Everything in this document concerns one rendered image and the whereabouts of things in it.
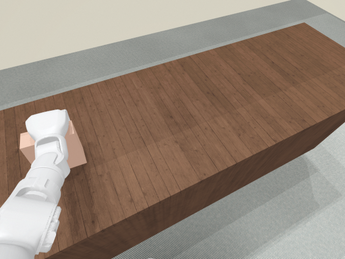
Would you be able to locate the robot left upper arm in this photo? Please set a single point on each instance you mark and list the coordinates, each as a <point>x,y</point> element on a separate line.
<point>27,227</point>

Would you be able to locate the sponge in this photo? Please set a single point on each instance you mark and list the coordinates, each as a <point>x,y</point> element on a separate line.
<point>76,155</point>

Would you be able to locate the left robot hand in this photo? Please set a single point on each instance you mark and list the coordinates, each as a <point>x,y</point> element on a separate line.
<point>50,122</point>

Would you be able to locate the table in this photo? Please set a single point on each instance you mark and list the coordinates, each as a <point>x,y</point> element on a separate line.
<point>164,142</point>

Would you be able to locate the robot left forearm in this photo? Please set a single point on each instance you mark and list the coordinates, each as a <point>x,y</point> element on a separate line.
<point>47,173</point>

